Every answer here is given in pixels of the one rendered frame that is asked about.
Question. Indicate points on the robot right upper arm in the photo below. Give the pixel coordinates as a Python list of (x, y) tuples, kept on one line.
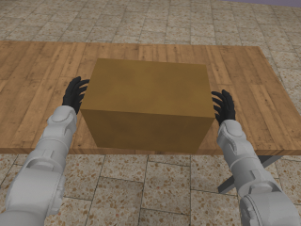
[(268, 209)]

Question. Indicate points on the carton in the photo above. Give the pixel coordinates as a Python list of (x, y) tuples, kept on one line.
[(148, 105)]

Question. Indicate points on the robot left upper arm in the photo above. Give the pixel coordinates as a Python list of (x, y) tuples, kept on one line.
[(37, 194)]

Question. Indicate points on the robot left forearm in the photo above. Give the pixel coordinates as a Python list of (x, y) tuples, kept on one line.
[(53, 146)]

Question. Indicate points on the robot right forearm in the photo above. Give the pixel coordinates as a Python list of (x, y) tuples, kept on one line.
[(249, 175)]

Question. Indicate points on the robot left hand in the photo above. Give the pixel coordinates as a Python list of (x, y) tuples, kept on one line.
[(73, 94)]

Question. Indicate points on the table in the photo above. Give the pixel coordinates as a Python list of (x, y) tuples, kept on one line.
[(34, 76)]

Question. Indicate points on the robot right hand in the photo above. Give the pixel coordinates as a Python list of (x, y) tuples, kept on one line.
[(226, 110)]

